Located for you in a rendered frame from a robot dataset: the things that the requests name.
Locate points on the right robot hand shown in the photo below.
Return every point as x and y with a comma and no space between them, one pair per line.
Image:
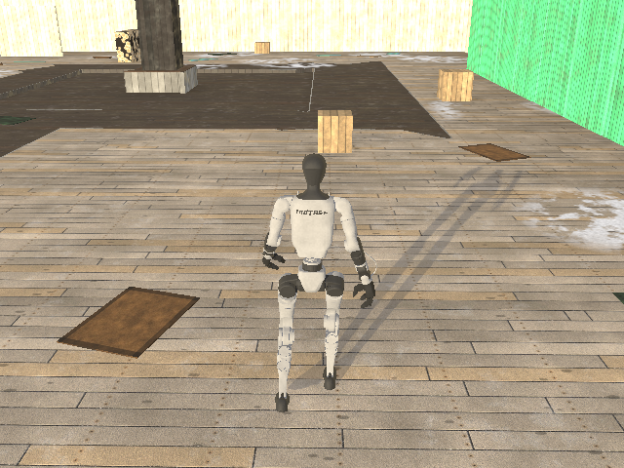
370,293

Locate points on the left robot hand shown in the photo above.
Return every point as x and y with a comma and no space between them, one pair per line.
272,265

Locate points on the left robot upper arm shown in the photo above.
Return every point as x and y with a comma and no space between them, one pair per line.
282,205

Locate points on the robot right forearm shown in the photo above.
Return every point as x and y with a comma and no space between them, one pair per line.
361,264

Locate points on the robot left forearm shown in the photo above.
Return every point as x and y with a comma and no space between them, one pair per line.
268,251

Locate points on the right robot shin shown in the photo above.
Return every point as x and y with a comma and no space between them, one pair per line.
331,345

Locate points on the right robot thigh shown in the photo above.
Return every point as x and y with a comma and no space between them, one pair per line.
334,287

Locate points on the right robot upper arm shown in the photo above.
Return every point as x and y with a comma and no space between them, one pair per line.
348,222

